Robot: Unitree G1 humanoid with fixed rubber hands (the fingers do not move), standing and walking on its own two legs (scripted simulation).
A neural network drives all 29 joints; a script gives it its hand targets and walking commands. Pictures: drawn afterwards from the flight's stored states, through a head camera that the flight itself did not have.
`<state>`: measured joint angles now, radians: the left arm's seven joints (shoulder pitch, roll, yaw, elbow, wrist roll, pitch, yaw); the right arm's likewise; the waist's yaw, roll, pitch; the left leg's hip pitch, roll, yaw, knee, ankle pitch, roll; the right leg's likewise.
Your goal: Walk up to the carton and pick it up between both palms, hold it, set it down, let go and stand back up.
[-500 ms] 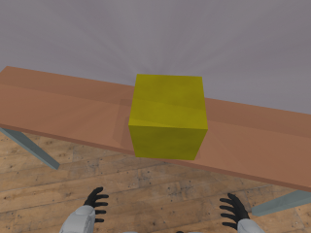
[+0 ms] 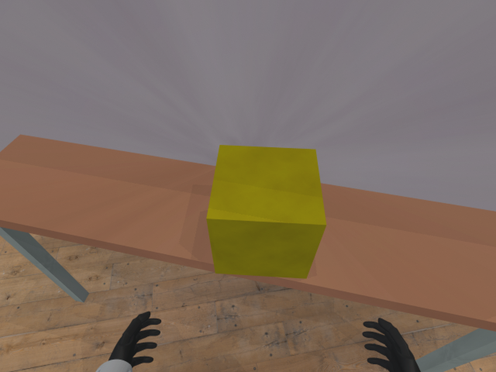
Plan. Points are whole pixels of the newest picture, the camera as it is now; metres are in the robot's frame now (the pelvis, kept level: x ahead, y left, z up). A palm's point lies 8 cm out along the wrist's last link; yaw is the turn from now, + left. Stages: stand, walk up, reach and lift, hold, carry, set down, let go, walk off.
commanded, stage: let go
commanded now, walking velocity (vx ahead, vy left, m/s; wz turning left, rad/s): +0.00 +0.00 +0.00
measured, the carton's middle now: (263, 213) +0.40 +0.01 -0.01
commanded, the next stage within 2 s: stand in 0.26 s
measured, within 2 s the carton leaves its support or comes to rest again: neither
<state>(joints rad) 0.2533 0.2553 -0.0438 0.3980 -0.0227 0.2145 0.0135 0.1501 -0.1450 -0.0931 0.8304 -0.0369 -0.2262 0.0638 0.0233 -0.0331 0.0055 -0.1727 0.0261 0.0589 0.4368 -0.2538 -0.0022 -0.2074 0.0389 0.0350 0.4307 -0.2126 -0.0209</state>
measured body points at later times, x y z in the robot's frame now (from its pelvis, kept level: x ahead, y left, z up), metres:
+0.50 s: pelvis +0.02 +0.01 +0.00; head +0.02 +0.02 +0.45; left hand +0.13 +0.24 -0.12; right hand +0.09 -0.24 -0.14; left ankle -0.01 +0.12 -0.74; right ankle +0.01 -0.11 -0.74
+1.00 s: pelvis +0.02 +0.03 +0.00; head +0.01 +0.04 +0.45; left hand +0.03 +0.26 -0.16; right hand -0.01 -0.20 -0.16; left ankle -0.01 +0.12 -0.74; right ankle +0.01 -0.11 -0.74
